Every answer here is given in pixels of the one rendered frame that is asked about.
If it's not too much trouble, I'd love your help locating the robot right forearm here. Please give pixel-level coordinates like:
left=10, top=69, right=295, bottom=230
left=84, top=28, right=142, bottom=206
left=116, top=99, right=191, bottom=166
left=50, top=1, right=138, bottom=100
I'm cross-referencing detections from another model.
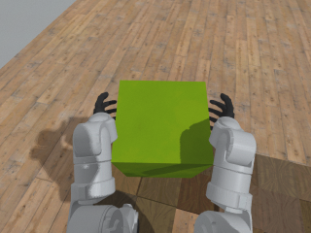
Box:
left=205, top=116, right=257, bottom=233

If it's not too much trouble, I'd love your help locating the robot left upper arm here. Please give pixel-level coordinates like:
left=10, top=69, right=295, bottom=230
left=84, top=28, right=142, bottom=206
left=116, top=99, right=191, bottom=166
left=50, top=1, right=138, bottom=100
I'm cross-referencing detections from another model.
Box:
left=66, top=205, right=123, bottom=233

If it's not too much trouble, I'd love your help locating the robot right upper arm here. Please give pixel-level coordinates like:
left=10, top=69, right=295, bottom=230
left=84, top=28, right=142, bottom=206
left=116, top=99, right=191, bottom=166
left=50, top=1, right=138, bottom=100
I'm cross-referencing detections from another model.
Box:
left=193, top=211, right=252, bottom=233

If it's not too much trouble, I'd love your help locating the robot left forearm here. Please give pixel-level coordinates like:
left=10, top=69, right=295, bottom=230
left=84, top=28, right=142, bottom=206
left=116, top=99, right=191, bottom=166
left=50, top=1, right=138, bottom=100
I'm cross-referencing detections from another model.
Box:
left=66, top=112, right=118, bottom=233

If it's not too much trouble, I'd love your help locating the robot left hand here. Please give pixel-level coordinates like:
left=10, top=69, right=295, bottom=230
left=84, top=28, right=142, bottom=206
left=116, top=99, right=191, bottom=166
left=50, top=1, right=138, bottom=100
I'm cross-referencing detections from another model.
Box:
left=93, top=91, right=117, bottom=120

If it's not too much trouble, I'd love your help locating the robot left shin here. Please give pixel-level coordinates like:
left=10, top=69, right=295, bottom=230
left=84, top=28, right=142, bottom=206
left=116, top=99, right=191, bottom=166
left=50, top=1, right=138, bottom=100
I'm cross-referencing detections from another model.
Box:
left=122, top=204, right=133, bottom=209

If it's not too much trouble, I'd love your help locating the carton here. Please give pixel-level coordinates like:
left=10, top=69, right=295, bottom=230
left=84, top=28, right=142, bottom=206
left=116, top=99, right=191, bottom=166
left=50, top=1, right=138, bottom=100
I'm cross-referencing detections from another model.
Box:
left=111, top=80, right=214, bottom=179

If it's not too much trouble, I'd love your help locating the left robot thigh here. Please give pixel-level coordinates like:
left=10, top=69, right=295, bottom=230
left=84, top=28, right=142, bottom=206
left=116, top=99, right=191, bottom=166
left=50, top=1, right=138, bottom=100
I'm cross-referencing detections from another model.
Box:
left=119, top=207, right=139, bottom=233

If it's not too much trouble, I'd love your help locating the robot right hand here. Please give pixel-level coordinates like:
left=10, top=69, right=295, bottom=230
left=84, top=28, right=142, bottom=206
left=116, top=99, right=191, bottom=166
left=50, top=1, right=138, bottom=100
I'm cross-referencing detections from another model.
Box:
left=208, top=93, right=235, bottom=131

